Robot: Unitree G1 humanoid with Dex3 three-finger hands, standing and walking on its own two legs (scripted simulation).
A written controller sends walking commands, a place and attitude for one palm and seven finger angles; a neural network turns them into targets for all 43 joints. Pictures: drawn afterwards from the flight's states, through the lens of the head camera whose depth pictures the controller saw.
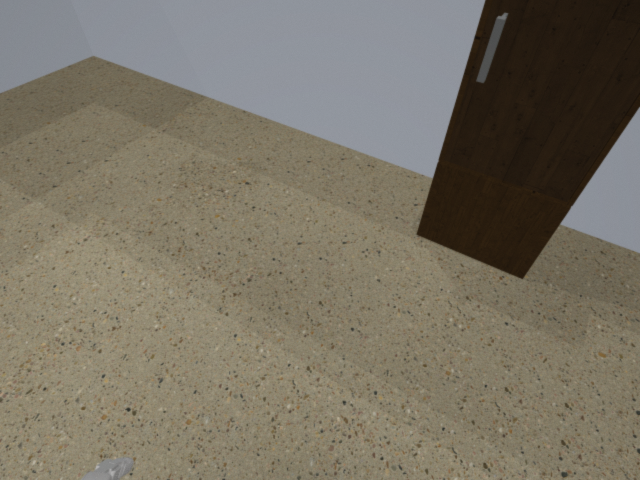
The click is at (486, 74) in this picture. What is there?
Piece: cupboard door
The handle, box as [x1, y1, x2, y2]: [476, 13, 507, 82]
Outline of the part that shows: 507,13 504,13 496,18 476,80 483,82 485,79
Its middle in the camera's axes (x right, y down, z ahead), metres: +0.46 -0.51 +1.04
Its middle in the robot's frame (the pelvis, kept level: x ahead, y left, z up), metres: +1.15 -0.41 +0.06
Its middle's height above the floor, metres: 0.83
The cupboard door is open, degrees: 0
